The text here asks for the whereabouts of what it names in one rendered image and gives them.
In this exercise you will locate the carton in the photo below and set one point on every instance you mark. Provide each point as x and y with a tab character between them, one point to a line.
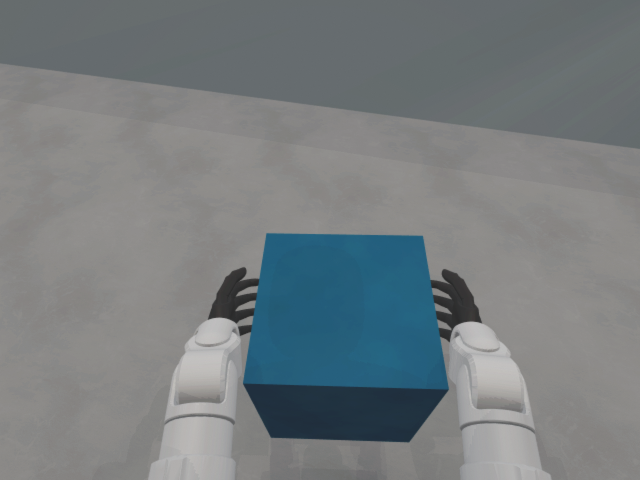
345	343

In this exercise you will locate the right robot hand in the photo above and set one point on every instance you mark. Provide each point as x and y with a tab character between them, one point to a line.
461	304

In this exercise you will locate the left robot forearm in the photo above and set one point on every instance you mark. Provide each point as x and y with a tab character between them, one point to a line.
201	409

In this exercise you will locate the right robot forearm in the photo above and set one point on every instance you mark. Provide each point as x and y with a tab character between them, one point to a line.
495	417

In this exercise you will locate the left robot hand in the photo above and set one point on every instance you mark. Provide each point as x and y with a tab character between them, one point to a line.
227	302

